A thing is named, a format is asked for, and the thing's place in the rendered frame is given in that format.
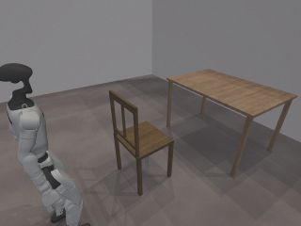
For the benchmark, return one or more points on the table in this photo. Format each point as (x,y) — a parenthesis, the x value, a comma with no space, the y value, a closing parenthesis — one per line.
(246,97)

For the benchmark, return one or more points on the robot right forearm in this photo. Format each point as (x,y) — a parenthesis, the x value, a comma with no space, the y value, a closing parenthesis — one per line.
(33,169)

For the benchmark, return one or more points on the humanoid robot head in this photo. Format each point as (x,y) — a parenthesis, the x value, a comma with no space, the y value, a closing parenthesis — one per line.
(14,73)

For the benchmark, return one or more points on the right robot thigh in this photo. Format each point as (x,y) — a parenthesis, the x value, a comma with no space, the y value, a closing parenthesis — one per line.
(65,185)

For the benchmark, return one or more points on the right robot upper arm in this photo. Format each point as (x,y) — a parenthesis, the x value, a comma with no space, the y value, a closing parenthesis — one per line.
(29,125)

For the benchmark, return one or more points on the right robot hand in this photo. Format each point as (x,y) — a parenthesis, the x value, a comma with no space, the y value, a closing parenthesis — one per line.
(52,197)

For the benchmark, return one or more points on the chair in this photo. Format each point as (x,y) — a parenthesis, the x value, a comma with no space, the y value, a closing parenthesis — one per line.
(141,140)

